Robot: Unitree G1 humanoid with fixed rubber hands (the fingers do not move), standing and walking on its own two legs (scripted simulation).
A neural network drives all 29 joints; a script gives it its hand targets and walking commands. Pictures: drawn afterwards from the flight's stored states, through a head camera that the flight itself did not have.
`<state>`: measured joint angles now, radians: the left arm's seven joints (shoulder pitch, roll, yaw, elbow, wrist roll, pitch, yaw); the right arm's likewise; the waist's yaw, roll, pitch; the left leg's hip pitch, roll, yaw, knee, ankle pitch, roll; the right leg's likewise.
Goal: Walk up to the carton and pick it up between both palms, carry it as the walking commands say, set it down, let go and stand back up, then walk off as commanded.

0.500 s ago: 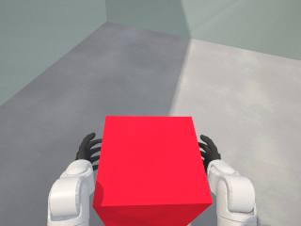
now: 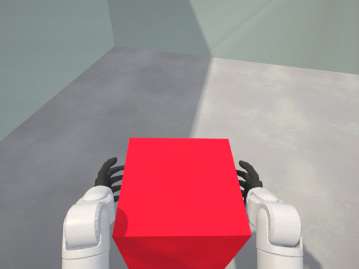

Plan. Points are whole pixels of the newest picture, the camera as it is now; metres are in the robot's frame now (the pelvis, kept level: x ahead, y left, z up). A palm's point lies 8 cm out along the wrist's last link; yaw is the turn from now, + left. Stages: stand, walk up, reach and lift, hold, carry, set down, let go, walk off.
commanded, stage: carry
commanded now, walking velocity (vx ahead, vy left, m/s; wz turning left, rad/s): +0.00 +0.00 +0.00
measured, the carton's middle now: (178, 209) +0.27 +0.00 +0.03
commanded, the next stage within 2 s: none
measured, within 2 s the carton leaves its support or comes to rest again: neither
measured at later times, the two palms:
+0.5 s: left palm (91, 195) +0.26 +0.17 +0.10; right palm (241, 196) +0.26 -0.13 +0.10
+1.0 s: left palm (79, 193) +0.27 +0.20 +0.10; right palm (228, 194) +0.26 -0.10 +0.10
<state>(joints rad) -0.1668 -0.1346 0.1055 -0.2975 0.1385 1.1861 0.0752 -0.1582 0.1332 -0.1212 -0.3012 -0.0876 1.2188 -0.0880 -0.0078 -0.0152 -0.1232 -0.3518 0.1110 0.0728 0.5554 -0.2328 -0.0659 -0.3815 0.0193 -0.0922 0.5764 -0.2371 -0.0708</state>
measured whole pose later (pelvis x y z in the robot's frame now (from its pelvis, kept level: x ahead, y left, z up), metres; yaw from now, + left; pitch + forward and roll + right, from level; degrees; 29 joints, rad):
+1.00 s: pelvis +0.00 +0.05 +0.00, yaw +0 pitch +2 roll +0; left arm -0.19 -0.14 0.11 -0.28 0.13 1.16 0.08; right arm -0.15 0.13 -0.13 -0.31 -0.09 1.19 -0.08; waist 0.01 -0.02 -0.09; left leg -0.34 0.05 0.10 0.53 -0.22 0.00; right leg -0.36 -0.04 -0.07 0.54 -0.21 0.00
